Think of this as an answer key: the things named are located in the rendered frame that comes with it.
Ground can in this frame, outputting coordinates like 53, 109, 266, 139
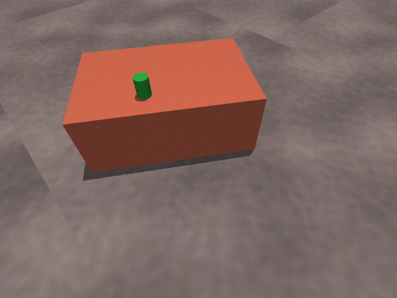
133, 73, 152, 99

